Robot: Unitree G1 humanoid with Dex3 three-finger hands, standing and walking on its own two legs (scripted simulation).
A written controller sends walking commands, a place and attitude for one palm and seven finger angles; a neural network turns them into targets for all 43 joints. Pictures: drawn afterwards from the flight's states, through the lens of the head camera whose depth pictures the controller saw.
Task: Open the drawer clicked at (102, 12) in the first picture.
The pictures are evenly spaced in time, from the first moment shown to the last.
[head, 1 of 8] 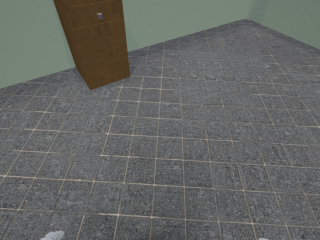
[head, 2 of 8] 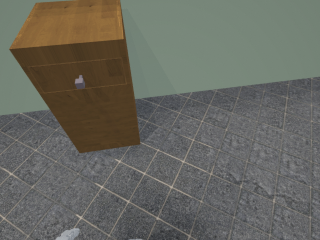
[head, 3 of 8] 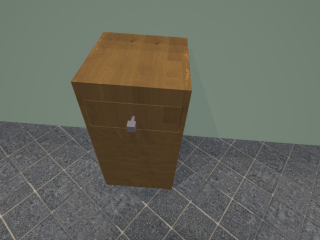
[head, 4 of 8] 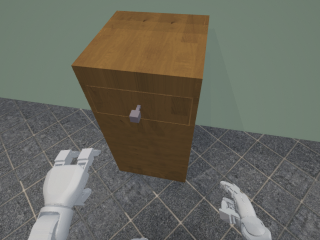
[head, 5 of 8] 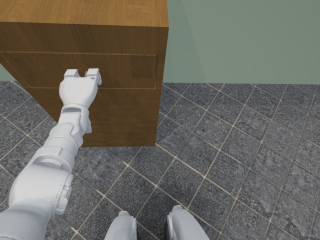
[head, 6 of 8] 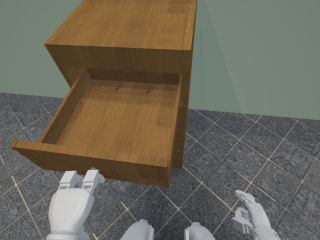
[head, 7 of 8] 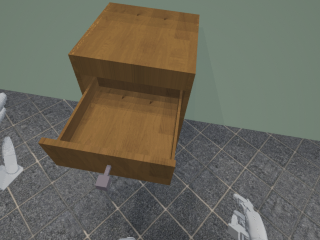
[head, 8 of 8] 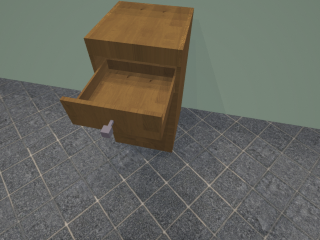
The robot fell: no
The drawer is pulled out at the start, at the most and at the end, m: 0.00 0.30 0.30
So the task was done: yes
